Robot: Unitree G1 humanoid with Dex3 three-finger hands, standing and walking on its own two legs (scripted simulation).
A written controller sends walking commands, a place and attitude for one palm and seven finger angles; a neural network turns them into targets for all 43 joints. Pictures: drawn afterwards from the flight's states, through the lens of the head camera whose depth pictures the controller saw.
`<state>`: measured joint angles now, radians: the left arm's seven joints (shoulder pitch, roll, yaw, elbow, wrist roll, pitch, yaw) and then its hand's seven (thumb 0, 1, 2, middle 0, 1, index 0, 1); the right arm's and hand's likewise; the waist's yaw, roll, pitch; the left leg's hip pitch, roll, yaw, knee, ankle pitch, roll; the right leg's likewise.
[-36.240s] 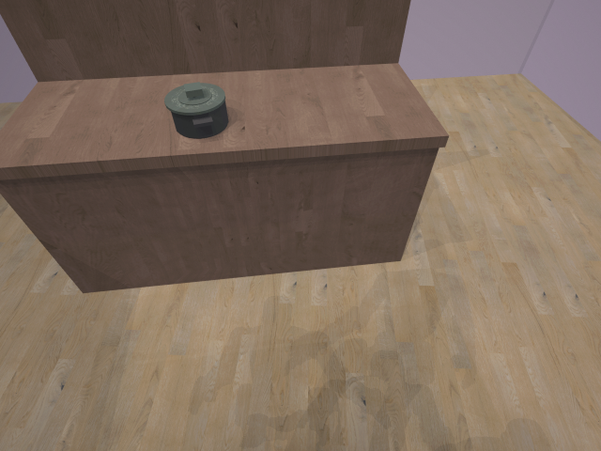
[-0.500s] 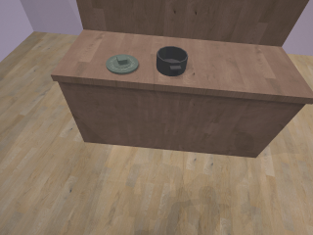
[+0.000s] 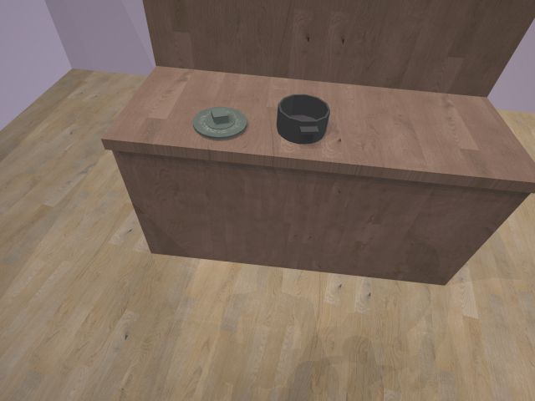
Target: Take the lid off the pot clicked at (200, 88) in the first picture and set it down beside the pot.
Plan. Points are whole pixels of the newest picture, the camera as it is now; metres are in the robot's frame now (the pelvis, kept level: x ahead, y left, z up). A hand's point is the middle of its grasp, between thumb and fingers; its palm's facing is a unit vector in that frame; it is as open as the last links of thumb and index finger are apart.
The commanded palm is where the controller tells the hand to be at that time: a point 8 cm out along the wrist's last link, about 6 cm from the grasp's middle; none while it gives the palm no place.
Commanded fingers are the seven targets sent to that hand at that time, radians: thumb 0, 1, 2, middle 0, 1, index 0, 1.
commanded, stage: let the arm hang, fingers relaxed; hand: left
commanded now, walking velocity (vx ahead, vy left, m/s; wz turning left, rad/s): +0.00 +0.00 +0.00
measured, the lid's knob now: (219, 115) +0.91 +0.20 -0.09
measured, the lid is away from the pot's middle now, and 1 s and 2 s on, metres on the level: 0.26 0.26 0.26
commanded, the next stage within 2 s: look to check the result in 0.88 s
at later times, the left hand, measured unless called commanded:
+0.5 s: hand out of the picture -0.02 +0.12 -0.17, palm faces +0.05 -0.99 -0.15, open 7.3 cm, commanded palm none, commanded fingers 0.00 0.90 0.90 -0.20 -0.30 -0.20 -0.30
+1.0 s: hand out of the picture +0.07 +0.10 -0.19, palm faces +0.05 -0.99 -0.15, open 7.3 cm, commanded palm none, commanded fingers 0.00 0.90 0.90 -0.20 -0.30 -0.20 -0.30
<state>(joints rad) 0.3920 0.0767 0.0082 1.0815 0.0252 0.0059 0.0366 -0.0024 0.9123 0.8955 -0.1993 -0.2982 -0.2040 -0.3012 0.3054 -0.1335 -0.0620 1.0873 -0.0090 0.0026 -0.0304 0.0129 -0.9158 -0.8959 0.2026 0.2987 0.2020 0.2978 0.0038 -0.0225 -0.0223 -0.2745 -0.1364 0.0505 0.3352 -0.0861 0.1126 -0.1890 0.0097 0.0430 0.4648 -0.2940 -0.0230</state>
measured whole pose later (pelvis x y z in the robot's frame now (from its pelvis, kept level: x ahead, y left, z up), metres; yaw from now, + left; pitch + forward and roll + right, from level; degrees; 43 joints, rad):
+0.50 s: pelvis +0.04 -0.02 +0.00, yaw +0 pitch +1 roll +0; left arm 0.39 0.10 0.01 1.14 0.01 -0.01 0.05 0.00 0.91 0.90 -0.20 -0.30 -0.20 -0.30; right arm 0.33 -0.10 -0.04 1.13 0.00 -0.01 -0.04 0.01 -0.91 -0.90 0.20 0.30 0.20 0.30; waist -0.01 -0.01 0.00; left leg -0.24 -0.12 0.03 0.35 -0.14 0.11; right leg -0.12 0.03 0.03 0.41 -0.31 -0.02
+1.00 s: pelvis +0.09 -0.05 -0.01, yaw -1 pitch +1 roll +0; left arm 0.33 0.10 0.02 1.10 0.00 -0.01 0.06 0.00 0.92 0.90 -0.20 -0.30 -0.20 -0.30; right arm 0.30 -0.10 -0.03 1.13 0.00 -0.02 -0.06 0.01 -0.92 -0.90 0.20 0.30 0.20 0.30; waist -0.02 -0.03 0.03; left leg -0.22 -0.08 0.03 0.52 -0.31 0.07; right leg -0.03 0.08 0.04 0.42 -0.39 -0.07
